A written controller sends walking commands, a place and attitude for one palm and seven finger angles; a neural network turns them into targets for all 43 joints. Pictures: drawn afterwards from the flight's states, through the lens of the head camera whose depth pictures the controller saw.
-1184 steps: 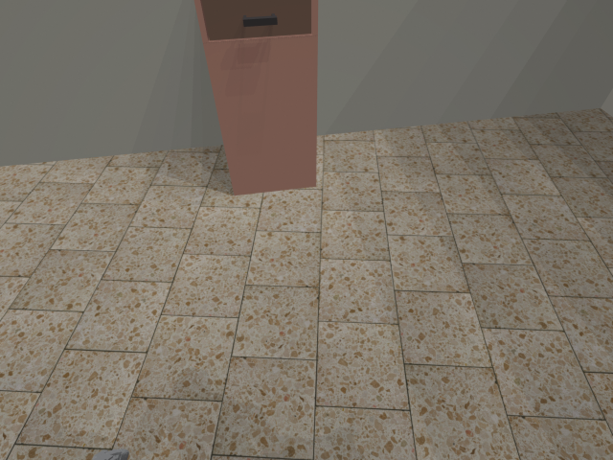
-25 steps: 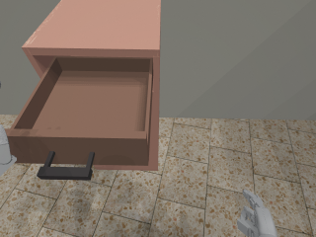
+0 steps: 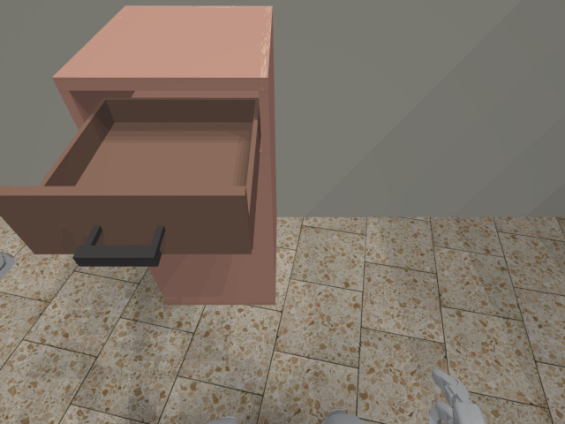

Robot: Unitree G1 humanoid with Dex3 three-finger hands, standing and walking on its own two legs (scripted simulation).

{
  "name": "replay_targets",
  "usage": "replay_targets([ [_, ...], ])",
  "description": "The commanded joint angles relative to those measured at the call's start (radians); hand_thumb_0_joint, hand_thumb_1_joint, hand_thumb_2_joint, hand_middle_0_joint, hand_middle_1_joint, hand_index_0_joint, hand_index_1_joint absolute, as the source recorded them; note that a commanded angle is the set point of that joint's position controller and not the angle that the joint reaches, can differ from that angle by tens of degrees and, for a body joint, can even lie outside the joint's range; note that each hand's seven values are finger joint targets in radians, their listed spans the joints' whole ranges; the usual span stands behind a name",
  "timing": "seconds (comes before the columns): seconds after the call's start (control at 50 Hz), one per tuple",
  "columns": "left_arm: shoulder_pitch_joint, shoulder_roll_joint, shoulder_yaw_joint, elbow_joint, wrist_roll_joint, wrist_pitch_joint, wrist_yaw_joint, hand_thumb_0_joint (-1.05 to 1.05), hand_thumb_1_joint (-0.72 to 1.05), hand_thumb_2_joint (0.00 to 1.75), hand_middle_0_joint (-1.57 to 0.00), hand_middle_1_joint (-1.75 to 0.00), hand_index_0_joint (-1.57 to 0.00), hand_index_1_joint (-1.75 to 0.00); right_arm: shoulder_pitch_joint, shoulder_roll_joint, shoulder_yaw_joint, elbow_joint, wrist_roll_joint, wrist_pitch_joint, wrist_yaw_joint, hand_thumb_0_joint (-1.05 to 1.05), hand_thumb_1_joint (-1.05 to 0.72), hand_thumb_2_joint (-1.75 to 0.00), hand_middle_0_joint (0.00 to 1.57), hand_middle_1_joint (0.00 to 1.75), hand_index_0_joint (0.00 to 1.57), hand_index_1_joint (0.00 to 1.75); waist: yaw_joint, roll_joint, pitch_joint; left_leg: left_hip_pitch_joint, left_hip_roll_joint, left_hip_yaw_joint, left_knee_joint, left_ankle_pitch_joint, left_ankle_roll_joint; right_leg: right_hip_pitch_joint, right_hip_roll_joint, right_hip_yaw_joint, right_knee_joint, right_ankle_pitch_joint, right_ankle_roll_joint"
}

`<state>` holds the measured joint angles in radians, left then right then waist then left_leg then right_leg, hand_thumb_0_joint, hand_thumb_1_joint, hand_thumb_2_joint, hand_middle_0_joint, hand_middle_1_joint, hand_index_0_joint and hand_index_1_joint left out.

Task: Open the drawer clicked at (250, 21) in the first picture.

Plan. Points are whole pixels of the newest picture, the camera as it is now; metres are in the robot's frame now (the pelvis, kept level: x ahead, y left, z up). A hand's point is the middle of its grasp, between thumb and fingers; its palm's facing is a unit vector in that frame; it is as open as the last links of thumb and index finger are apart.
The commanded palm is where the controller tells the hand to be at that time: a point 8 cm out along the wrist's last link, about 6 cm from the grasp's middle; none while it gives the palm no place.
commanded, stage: step back with the hand held close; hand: left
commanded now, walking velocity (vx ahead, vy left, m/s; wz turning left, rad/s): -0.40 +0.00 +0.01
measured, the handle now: (123, 244) +0.36 +0.25 +0.07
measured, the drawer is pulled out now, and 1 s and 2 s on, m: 0.30 0.30 0.30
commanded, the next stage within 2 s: stop stepping back and stand still in 0.22 s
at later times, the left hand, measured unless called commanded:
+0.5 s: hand out of the picture +0.09 +0.20 +0.25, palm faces +0.40 -0.80 -0.46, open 7.4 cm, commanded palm +0.03 +0.25 +0.26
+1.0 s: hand out of the picture +0.05 +0.23 +0.25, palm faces +0.44 -0.80 -0.40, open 7.4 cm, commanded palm -0.01 +0.28 +0.26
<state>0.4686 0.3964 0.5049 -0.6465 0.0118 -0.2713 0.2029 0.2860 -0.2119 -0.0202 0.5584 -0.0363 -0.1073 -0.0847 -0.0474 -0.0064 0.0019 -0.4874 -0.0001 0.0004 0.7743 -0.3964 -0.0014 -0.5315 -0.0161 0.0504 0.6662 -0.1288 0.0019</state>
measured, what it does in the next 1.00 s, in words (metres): walks backwards: right foot, then left foot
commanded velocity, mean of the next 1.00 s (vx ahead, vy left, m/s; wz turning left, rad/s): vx -0.02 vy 0.02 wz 0.00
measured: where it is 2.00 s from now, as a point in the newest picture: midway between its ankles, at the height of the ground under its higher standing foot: outside the picture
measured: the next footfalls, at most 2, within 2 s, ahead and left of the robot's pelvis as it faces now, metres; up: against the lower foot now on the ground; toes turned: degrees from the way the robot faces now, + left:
right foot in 0.34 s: -0.10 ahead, -0.11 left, +0.00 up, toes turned -3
left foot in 0.58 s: -0.08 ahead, +0.11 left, +0.00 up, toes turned +2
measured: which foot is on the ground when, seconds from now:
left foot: down 0.00-0.32, up 0.34-0.56, down 0.58-1.00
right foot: down 0.00-0.10, up 0.12-0.32, down 0.34-1.00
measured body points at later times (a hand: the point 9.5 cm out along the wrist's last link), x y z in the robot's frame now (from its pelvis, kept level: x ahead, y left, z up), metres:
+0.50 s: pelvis -0.12 -0.02 +0.03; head -0.11 -0.01 +0.48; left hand +0.06 +0.24 +0.28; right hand +0.04 -0.26 -0.05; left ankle -0.09 +0.10 -0.67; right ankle -0.09 -0.12 -0.71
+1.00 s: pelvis -0.15 +0.00 +0.02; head -0.15 +0.02 +0.47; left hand +0.02 +0.28 +0.27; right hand +0.00 -0.24 -0.06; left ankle -0.12 +0.10 -0.71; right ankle -0.14 -0.11 -0.71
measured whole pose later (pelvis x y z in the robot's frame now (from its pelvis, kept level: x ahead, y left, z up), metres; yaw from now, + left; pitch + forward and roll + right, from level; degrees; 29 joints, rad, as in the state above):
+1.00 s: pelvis -0.15 +0.00 +0.02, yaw -1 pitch -1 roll -1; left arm 0.52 0.39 0.44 -0.66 -0.03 -0.24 0.16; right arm 0.24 -0.19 0.01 0.65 -0.01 -0.09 -0.05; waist -0.02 -0.02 -0.02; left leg -0.28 0.02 0.05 0.55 -0.25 0.02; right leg -0.25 0.01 -0.05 0.53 -0.27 -0.01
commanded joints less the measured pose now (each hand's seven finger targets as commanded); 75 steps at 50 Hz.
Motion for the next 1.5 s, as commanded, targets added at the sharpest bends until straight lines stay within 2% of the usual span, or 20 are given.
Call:
replay_targets([
  [0.0,-0.085,0.206,0.126,-0.197,-0.004,-0.032,0.026,0.00,0.90,0.90,-0.20,-0.30,-0.20,-0.30,-0.102,-0.094,-0.025,-0.113,-0.002,-0.010,0.007,0.00,-0.90,-0.90,0.20,0.30,0.20,0.30,0.010,-0.259,-0.141,0.245,-0.020,0.010,0.242,-0.150,-0.005,-0.158,-0.259,0.232,-0.463,-0.474,-0.134],
  [0.06,-0.076,0.191,0.108,-0.204,-0.027,-0.037,-0.002,0.00,0.90,0.90,-0.20,-0.30,-0.20,-0.30,-0.100,-0.126,-0.025,-0.130,0.015,0.000,0.005,0.00,-0.90,-0.90,0.20,0.30,0.20,0.30,-0.005,-0.035,-0.071,0.211,0.032,-0.067,-0.224,-0.164,0.033,-0.091,-0.107,0.065,-0.191,-0.378,-0.041],
  [0.1,-0.143,0.189,0.135,-0.279,-0.030,-0.078,0.014,0.00,0.90,0.90,-0.20,-0.30,-0.20,-0.30,-0.142,-0.124,-0.038,-0.132,-0.011,-0.052,-0.007,0.00,-0.90,-0.90,0.20,0.30,0.20,0.30,0.001,0.422,-0.029,-0.215,0.442,-0.538,-0.663,-0.244,0.219,0.054,0.140,-0.053,0.605,-0.446,0.032],
  [0.14,-0.070,0.156,0.121,-0.135,-0.045,-0.056,-0.007,0.00,0.90,0.90,-0.20,-0.30,-0.20,-0.30,-0.117,-0.123,-0.075,-0.073,0.018,-0.076,0.018,0.00,-0.90,-0.90,0.20,0.30,0.20,0.30,0.025,0.235,-0.039,-0.092,0.353,-0.257,-0.519,-0.017,0.177,0.028,0.105,0.027,0.752,-0.342,0.023],
  [0.2,-0.095,0.125,0.059,-0.190,-0.060,-0.034,-0.009,0.00,0.90,0.90,-0.20,-0.30,-0.20,-0.30,-0.165,-0.099,-0.055,-0.072,0.035,-0.103,0.046,0.00,-0.90,-0.90,0.20,0.30,0.20,0.30,0.047,0.214,-0.037,0.029,0.298,-0.151,-0.438,0.148,0.141,0.112,0.035,-0.053,0.318,-0.378,0.019],
  [0.26,-0.093,0.132,0.023,-0.216,-0.063,-0.018,-0.030,0.00,0.90,0.90,-0.20,-0.30,-0.20,-0.30,-0.186,-0.119,-0.034,-0.066,0.030,-0.108,0.058,0.00,-0.90,-0.90,0.20,0.30,0.20,0.30,0.048,0.166,-0.054,-0.071,0.236,-0.132,-0.420,-0.078,0.073,0.367,0.036,-0.105,-0.109,-0.256,-0.005],
  [0.28,-0.095,0.165,0.039,-0.239,-0.055,-0.023,-0.038,0.00,0.90,0.90,-0.20,-0.30,-0.20,-0.30,-0.185,-0.113,-0.035,-0.067,0.032,-0.106,0.063,0.00,-0.90,-0.90,0.20,0.30,0.20,0.30,0.046,0.045,-0.036,-0.057,0.155,-0.061,-0.274,-0.106,0.028,0.321,-0.043,-0.036,-0.287,-0.204,-0.034],
  [0.32,-0.130,0.302,0.125,-0.283,-0.043,-0.044,-0.025,0.00,0.90,0.90,-0.20,-0.30,-0.20,-0.30,-0.205,-0.088,-0.013,-0.081,0.034,-0.089,0.060,0.00,-0.90,-0.90,0.20,0.30,0.20,0.30,0.056,-0.200,-0.059,-0.088,-0.001,0.010,0.246,-0.107,-0.045,0.186,-0.404,0.372,-0.468,0.057,-0.172],
  [0.38,0.005,0.206,0.099,-0.209,-0.045,-0.021,-0.032,0.00,0.90,0.90,-0.20,-0.30,-0.20,-0.30,-0.159,-0.076,-0.017,-0.102,0.048,-0.055,0.044,0.00,-0.90,-0.90,0.20,0.30,0.20,0.30,0.026,-0.109,-0.146,-0.055,0.021,-0.031,0.355,0.037,-0.040,0.265,-0.281,0.179,-0.334,0.126,-0.146],
  [0.5,0.032,0.177,0.085,-0.174,-0.049,-0.011,-0.016,0.00,0.90,0.90,-0.20,-0.30,-0.20,-0.30,-0.142,-0.103,-0.010,-0.106,0.033,-0.049,0.009,0.00,-0.90,-0.90,0.20,0.30,0.20,0.30,0.023,-0.095,-0.083,0.245,0.020,0.047,-0.327,0.065,0.022,0.230,-0.208,0.102,-0.372,-0.216,-0.081],
  [0.56,-0.020,0.173,0.058,-0.200,-0.047,-0.030,-0.022,0.00,0.90,0.90,-0.20,-0.30,-0.20,-0.30,-0.149,-0.155,-0.028,-0.131,0.041,-0.069,0.014,0.00,-0.90,-0.90,0.20,0.30,0.20,0.30,0.042,0.150,-0.062,0.229,0.186,-0.162,-0.492,0.061,0.092,0.255,-0.022,-0.006,-0.172,-0.159,-0.006],
  [0.62,-0.030,0.172,0.063,-0.212,-0.031,-0.029,-0.020,0.00,0.90,0.90,-0.20,-0.30,-0.20,-0.30,-0.155,-0.126,-0.019,-0.114,0.041,-0.071,0.011,0.00,-0.90,-0.90,0.20,0.30,0.20,0.30,0.026,0.232,-0.035,0.033,0.237,-0.218,-0.610,-0.317,0.101,0.312,0.017,-0.094,-0.020,-0.220,0.009],
  [0.72,-0.058,0.162,0.027,-0.197,-0.025,-0.005,-0.018,0.00,0.90,0.90,-0.20,-0.30,-0.20,-0.30,-0.165,-0.138,-0.022,-0.094,0.032,-0.078,0.016,0.00,-0.90,-0.90,0.20,0.30,0.20,0.30,0.019,0.140,0.014,-0.007,0.156,-0.111,-0.477,-0.241,0.073,0.352,0.003,-0.065,-0.200,-0.249,-0.030],
  [0.8,-0.053,0.199,0.058,-0.172,-0.042,0.005,-0.016,0.00,0.90,0.90,-0.20,-0.30,-0.20,-0.30,-0.159,-0.120,-0.028,-0.072,0.036,-0.051,0.027,0.00,-0.90,-0.90,0.20,0.30,0.20,0.30,0.028,-0.152,-0.023,0.055,0.016,0.034,0.008,-0.022,0.016,0.219,-0.254,0.353,-0.477,-0.504,-0.173],
  [0.84,-0.069,0.181,0.045,-0.191,-0.044,0.000,-0.017,0.00,0.90,0.90,-0.20,-0.30,-0.20,-0.30,-0.164,-0.105,-0.020,-0.072,0.033,-0.041,0.036,0.00,-0.90,-0.90,0.20,0.30,0.20,0.30,0.023,-0.123,-0.035,0.050,0.043,0.015,-0.010,-0.007,0.016,0.282,-0.285,0.283,-0.434,-0.302,-0.198],
  [0.9,0.013,0.186,0.068,-0.187,-0.049,-0.005,-0.013,0.00,0.90,0.90,-0.20,-0.30,-0.20,-0.30,-0.160,-0.097,-0.008,-0.074,0.031,-0.041,0.024,0.00,-0.90,-0.90,0.20,0.30,0.20,0.30,0.020,-0.002,-0.064,0.272,0.050,0.019,-0.333,0.139,0.028,0.239,-0.153,0.090,-0.305,-0.125,-0.099],
  [0.98,0.026,0.183,0.081,-0.188,-0.052,-0.016,-0.022,0.00,0.90,0.90,-0.20,-0.30,-0.20,-0.30,-0.166,-0.108,-0.004,-0.091,0.040,-0.050,0.022,0.00,-0.90,-0.90,0.20,0.30,0.20,0.30,0.031,0.122,-0.060,0.185,0.170,-0.125,-0.451,0.156,0.060,0.298,-0.009,-0.047,-0.185,-0.085,-0.008],
  [1.4,0.070,0.169,0.069,-0.205,-0.065,-0.028,-0.032,0.00,0.90,0.90,-0.20,-0.30,-0.20,-0.30,-0.171,-0.110,-0.012,-0.117,0.044,-0.051,0.023,0.00,-0.90,-0.90,0.20,0.30,0.20,0.30,0.030,0.075,-0.121,0.242,0.115,-0.027,-0.390,0.313,0.017,0.363,-0.036,-0.019,-0.250,0.117,-0.012],
  [1.42,0.017,-0.010,-0.399,0.696,0.032,0.137,-0.168,0.00,0.90,0.90,-0.20,-0.30,-0.20,-0.30,-0.217,-0.307,-0.076,0.149,0.061,-0.115,0.098,0.00,-0.90,-0.90,0.20,0.30,0.20,0.30,-0.023,0.086,-0.013,0.189,0.124,-0.038,-0.231,0.463,0.034,0.199,-0.085,-0.055,-0.102,0.194,-0.009],
  [1.48,-0.046,-0.043,-0.391,0.799,0.028,0.265,-0.197,0.00,0.90,0.90,-0.20,-0.30,-0.20,-0.30,-0.126,-0.221,-0.046,0.154,0.035,0.015,0.091,0.00,-0.90,-0.90,0.20,0.30,0.20,0.30,0.025,0.051,-0.093,0.145,0.181,-0.101,-0.315,0.443,0.080,0.206,-0.027,-0.042,-0.031,-0.089,-0.006],
])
